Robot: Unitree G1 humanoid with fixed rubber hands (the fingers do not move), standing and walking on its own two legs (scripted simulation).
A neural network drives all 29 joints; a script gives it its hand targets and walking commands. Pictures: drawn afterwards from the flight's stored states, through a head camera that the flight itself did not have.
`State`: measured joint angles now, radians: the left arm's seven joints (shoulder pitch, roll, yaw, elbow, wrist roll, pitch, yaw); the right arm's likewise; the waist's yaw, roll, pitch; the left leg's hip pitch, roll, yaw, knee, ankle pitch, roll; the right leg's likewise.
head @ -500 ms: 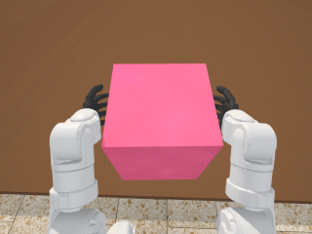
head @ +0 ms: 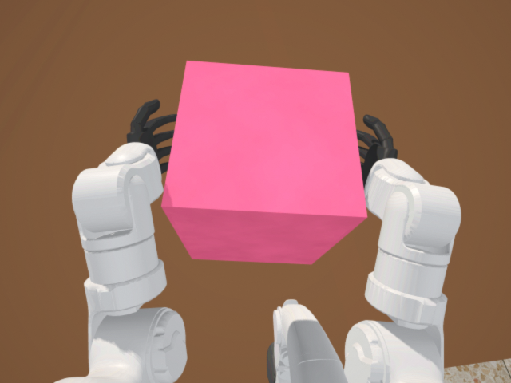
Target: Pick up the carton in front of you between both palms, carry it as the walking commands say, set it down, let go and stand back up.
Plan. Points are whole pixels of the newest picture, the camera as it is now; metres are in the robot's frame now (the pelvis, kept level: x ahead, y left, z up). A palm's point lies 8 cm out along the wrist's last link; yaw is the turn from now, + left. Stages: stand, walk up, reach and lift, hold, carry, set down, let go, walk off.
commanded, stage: carry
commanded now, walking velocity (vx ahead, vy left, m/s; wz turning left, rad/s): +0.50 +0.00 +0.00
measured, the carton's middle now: (259, 179) +0.40 -0.03 +0.05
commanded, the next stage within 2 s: none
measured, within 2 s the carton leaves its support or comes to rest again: neither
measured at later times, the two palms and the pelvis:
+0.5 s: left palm out of the picture +0.73 +0.16 +0.25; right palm out of the picture +0.75 -0.14 +0.24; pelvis +0.36 -0.03 +0.05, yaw +1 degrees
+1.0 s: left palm out of the picture +1.00 +0.11 +0.15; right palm out of the picture +1.00 -0.19 +0.15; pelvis +0.67 -0.04 +0.05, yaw +0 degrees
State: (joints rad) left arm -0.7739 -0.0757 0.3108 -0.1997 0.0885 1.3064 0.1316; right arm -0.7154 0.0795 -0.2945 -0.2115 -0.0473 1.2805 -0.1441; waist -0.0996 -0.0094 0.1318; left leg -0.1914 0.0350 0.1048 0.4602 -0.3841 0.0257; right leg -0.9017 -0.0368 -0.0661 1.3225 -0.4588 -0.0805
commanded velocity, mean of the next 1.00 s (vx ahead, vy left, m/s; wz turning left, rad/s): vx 0.50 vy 0.00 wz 0.00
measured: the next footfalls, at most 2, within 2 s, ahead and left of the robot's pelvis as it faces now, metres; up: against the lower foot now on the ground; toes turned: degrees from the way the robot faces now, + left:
right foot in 0.08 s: +0.28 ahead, -0.11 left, +0.06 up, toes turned -4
left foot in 0.54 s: +0.56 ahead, +0.06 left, +0.06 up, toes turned +6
